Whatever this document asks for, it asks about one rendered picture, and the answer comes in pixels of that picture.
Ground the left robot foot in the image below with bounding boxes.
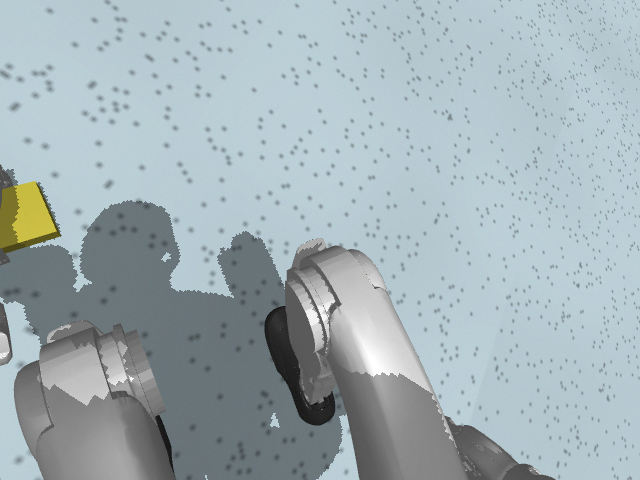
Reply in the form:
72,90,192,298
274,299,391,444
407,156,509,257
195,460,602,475
155,415,176,478

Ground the right robot foot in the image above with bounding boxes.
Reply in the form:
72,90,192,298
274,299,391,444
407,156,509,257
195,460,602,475
264,306,335,426

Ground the small box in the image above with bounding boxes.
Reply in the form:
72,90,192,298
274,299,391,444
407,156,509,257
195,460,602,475
0,181,61,253

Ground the right robot arm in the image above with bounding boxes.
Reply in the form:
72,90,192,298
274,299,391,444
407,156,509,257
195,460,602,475
503,464,555,480

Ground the right robot hand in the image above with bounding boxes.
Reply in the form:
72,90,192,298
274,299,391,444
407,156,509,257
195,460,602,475
445,416,518,480

